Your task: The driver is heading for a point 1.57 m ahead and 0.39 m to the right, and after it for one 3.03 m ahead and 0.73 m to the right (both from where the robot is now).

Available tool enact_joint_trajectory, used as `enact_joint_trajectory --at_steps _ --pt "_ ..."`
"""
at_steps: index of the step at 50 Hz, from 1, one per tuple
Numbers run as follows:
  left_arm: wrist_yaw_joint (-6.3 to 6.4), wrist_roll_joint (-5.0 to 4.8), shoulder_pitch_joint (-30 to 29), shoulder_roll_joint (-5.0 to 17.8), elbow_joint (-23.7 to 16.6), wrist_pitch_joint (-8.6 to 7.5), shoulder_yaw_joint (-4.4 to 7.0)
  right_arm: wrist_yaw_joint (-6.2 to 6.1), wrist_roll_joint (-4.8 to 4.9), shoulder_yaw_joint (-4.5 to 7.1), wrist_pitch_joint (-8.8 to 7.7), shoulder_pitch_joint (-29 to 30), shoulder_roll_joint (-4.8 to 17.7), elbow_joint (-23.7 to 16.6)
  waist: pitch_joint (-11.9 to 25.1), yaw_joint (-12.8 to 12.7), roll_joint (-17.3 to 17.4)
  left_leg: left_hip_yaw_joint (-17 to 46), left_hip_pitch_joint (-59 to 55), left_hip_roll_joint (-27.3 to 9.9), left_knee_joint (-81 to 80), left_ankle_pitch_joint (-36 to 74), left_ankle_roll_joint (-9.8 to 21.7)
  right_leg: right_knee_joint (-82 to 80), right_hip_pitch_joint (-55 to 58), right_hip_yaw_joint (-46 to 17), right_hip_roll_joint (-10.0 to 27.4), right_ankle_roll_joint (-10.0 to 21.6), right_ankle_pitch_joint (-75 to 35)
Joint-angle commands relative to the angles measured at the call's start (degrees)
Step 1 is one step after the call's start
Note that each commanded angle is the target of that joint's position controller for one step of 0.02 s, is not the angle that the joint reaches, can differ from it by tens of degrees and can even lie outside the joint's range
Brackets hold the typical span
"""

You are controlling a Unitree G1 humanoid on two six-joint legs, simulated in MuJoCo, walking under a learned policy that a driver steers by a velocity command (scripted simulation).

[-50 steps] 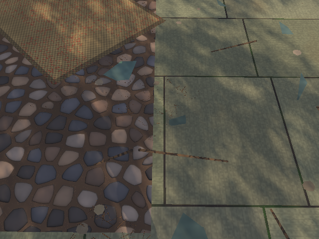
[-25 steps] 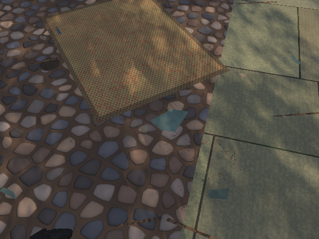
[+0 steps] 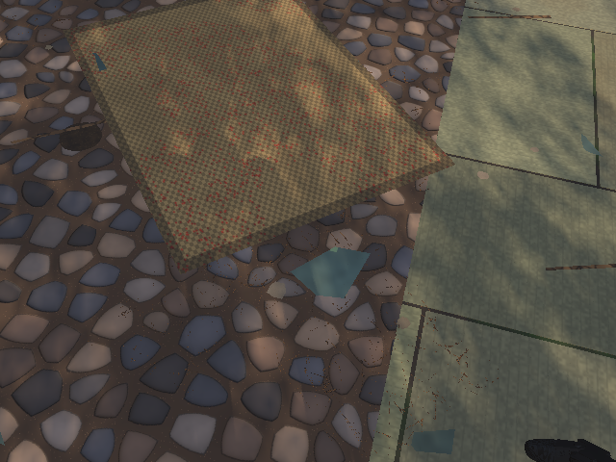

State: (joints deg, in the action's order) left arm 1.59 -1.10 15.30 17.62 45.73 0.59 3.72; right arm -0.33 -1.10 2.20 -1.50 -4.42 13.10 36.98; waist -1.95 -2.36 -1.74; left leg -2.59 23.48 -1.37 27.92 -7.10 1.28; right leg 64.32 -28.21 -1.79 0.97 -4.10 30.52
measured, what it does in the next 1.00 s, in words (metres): steps on the spot, turning right: right foot, then left foot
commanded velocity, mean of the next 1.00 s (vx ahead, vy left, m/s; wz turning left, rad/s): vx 0.02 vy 0.00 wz -0.44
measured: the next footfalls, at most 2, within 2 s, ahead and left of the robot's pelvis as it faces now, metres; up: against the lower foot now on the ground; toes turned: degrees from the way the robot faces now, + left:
right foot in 0.26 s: +0.06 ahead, -0.14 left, +0.00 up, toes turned -12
left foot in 0.76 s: +0.13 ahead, +0.06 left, +0.00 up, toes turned -32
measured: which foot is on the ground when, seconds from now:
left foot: down 0.00-0.26, up 0.28-0.74, down 0.76-1.00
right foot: up 0.00-0.24, down 0.26-0.76, up 0.78-1.00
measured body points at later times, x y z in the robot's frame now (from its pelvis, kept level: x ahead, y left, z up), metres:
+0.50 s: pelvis +0.02 -0.05 +0.01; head +0.05 -0.09 +0.46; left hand +0.23 +0.19 -0.07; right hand +0.09 -0.37 -0.11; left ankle +0.08 +0.11 -0.65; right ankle +0.02 -0.13 -0.73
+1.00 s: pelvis +0.04 -0.02 +0.01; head +0.07 -0.01 +0.46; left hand +0.30 +0.15 -0.10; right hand +0.03 -0.31 -0.10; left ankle +0.10 +0.08 -0.73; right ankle -0.05 -0.14 -0.71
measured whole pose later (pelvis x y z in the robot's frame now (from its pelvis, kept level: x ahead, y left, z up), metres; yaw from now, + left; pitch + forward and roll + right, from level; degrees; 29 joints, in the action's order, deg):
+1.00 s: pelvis +0.04 -0.02 +0.01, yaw -27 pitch +1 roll -1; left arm 1.6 0.0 9.8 16.6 37.0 2.2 4.0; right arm -0.1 0.3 2.8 0.4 -9.7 13.8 43.8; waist -2.1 1.4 -1.6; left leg 4.7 14.7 1.3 27.1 -13.5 0.8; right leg 40.7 -18.2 -5.8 -1.0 -5.6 24.9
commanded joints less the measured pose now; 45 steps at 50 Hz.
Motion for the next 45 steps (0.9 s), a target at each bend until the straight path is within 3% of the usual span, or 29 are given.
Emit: enact_joint_trajectory --at_steps 1,5,8,11,12,13,14,15,16,17,18,19,21,26,29,33,36,37,38,39,40,41,42,43,45 --pt "1.01 0.26 5.6 3.6 -3.4 2.24 1.6 -0.52 -0.6 2.78 -0.26 0.9 8.3 -2.0 7.4 -0.4 11.1 9.4 -6.5 -14.6 -12.9 8.7 12.3 2.2 -1.6 0.4 2.4 -1.3 -5.4" --pt "0.0 0.76 0.3 2.0 -6.6 2.36 0.97 -1.55 0.01 3.39 -0.25 1.3 9.5 -0.4 7.9 0.9 9.9 4.9 -7.3 -15.7 -13.0 8.2 12.4 -9.6 1.9 1.3 3.8 0.3 -10.5" --pt "-1.25 0.65 -1.6 3.3 -8.2 2.45 1.18 -1.66 0.69 4.04 0.44 0.5 11.4 0.8 8.7 1.6 10.1 4.0 -9.2 -17.4 -11.9 7.4 11.9 -16.1 5.4 3.0 3.3 1.9 -11.3" --pt "-2.18 0.77 0.2 3.9 -8.4 2.62 1.78 -1.53 2.14 4.39 1.19 0.9 12.4 1.9 8.3 -0.1 9.4 2.0 -9.6 -17.1 -7.3 3.2 8.4 -27.8 11.6 5.7 1.3 4.9 -15.7" --pt "-2.12 1.03 1.8 4.7 -7.7 2.59 2.31 -1.54 2.41 4.19 1.48 -0.4 11.2 2.8 8.0 -0.3 7.7 0.0 -7.7 -15.3 -3.5 -1.1 5.6 -32.2 15.5 5.9 -0.2 6.6 -18.0" --pt "-1.63 1.32 3.1 7.5 -7.7 2.46 3.23 -1.34 1.91 3.76 1.86 -3.2 9.0 4.0 5.9 0.2 0.0 -4.4 -2.2 -11.2 6.0 -8.3 0.8 -39.8 19.4 -1.2 2.9 9.3 -26.2" --pt "-0.41 1.33 2.4 14.3 -9.9 2.39 4.4 -0.94 -0.78 2.75 2.03 -4.4 5.8 2.2 4.1 2.9 -18.8 -9.0 14.0 -2.1 25.3 -29.1 -5.8 -43.1 25.2 -22.7 17.9 17.2 -43.6" --pt "-1.1 3.42 3.2 14.9 -11.0 1.13 4.18 -1.56 -0.35 3.56 1.78 2.6 8.5 0.1 5.7 -1.9 -15.2 1.9 17.5 1.4 35.2 -32.1 -5.3 -46.7 19.4 -28.7 21.4 24.3 -40.4" --pt "-1.49 3.76 1.2 13.4 -11.1 -0.12 3.77 -1.94 0.95 4.13 1.92 3.6 9.9 0.1 4.9 -0.8 -9.8 4.8 18.1 0.4 38.8 -27.1 -4.2 -47.1 18.6 -24.2 18.3 22.4 -36.0" --pt "-1.32 2.5 -2.2 11.8 -11.4 -0.79 3.49 -2.37 1.12 4.46 2.15 1.8 10.1 1.1 4.5 1.3 -7.1 5.9 18.6 -0.3 38.4 -21.3 -3.5 -46.4 18.5 -20.4 15.3 18.9 -33.2" --pt "-1.02 1.34 -4.7 9.5 -12.0 -0.81 2.79 -2.88 0.56 4.73 2.39 0.5 10.3 2.5 5.2 2.2 -5.3 6.4 18.0 -0.8 38.1 -17.9 -3.7 -45.7 18.8 -18.2 13.5 16.6 -32.3" --pt "-0.61 0.87 -6.2 8.7 -12.5 -0.67 2.34 -3.05 0.11 4.87 2.46 -0.6 10.3 2.9 5.9 3.1 -5.7 6.2 16.1 -0.4 39.0 -15.1 -4.2 -45.2 17.6 -16.5 12.3 16.0 -34.9" --pt "-0.02 1.14 -5.6 7.6 -13.0 -0.48 1.85 -2.75 0.56 4.75 2.11 -1.6 9.3 3.0 8.1 3.4 -5.4 6.4 14.1 0.8 39.1 -12.0 -4.7 -44.6 18.6 -15.5 10.8 16.1 -37.6" --pt "0.95 0.73 -3.4 9.0 -13.3 0.18 2.56 -2.22 1.0 3.78 1.48 1.3 7.5 2.1 7.8 1.4 -5.9 7.7 12.8 1.9 24.2 -10.3 -6.1 -43.6 22.4 -18.6 9.8 16.3 -32.5" --pt "0.76 0.93 -3.7 9.8 -14.0 0.73 2.98 -1.51 1.31 3.67 1.05 1.7 7.8 2.0 7.0 1.0 -7.0 7.9 8.0 2.8 18.1 -12.2 -6.1 -43.4 19.4 -21.7 9.4 17.1 -29.6" --pt "0.11 0.59 -5.1 9.9 -14.9 1.28 3.22 -0.57 1.77 3.83 0.09 0.6 8.5 2.0 7.5 1.0 -7.6 8.2 2.4 4.1 11.2 -14.4 -5.2 -41.7 18.9 -26.5 8.6 17.4 -34.0" --pt "0.14 -0.38 -7.4 9.5 -15.6 1.81 3.22 0.2 1.88 4.1 -0.66 -2.7 8.8 2.7 8.3 3.3 -7.4 7.3 -5.2 4.4 -1.8 -8.1 -3.5 -38.8 18.6 -28.0 6.2 15.1 -36.3" --pt "0.36 -0.6 -7.7 8.6 -15.8 1.95 2.94 0.32 1.54 4.41 -0.79 -5.0 9.7 3.5 8.9 4.3 -6.4 7.4 -11.0 2.1 -7.4 -0.8 -2.4 -36.9 16.1 -26.2 4.4 12.8 -32.1" --pt "0.41 0.11 -5.3 5.8 -15.8 1.94 2.17 0.11 0.56 5.07 -0.57 -6.0 12.9 3.2 10.5 3.0 0.8 15.1 -18.2 -7.4 -8.9 4.3 1.2 -29.4 9.8 -21.2 0.4 9.5 -19.0" --pt "0.29 0.09 -3.0 4.7 -16.7 1.4 1.94 -0.11 -0.67 5.71 0.13 -4.1 17.1 3.1 7.3 -0.4 16.8 28.2 -19.7 -17.3 -10.0 16.9 10.3 -19.9 -2.3 -9.7 -9.9 5.8 2.2" --pt "0.34 1.38 -3.3 9.5 -16.0 0.68 3.31 -0.13 -1.12 5.04 -0.14 -3.7 13.8 2.0 7.1 1.7 15.2 32.9 -16.4 -22.6 -10.4 18.4 16.6 -5.8 -4.2 -9.1 -7.3 2.7 7.7" --pt "0.21 1.07 -2.9 11.1 -14.6 0.58 4.05 -0.38 -0.55 4.11 -0.28 -1.6 11.2 1.3 6.4 1.2 10.8 28.3 -14.8 -19.5 -9.7 16.8 15.6 0.1 -3.6 -10.2 -6.4 1.8 4.3" --pt "0.36 1.14 -2.4 9.4 -13.2 0.94 3.82 -0.41 0.2 3.54 -0.25 0.6 9.6 1.2 5.3 0.3 8.5 23.3 -14.0 -15.1 -8.8 14.2 12.7 1.5 -3.0 -10.3 -6.2 0.8 1.2" --pt "0.55 1.54 -2.3 7.4 -12.6 1.32 3.24 -0.32 0.92 2.83 -0.33 1.4 8.1 1.4 4.9 0.3 8.3 21.1 -14.2 -12.8 -8.4 13.2 11.1 1.0 -2.8 -10.7 -5.8 0.0 -1.4" --pt "0.12 1.96 -2.2 2.4 -12.1 1.53 1.44 0.09 0.94 1.39 -0.21 2.1 5.8 2.3 5.2 -0.6 9.0 16.1 -12.5 -8.7 -8.4 16.0 9.8 -8.2 3.2 -6.8 -3.0 -1.5 -4.7"
Over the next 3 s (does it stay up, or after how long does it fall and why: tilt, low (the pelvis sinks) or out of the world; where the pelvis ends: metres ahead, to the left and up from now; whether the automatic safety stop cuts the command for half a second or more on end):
stays up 0.46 -0.16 0.01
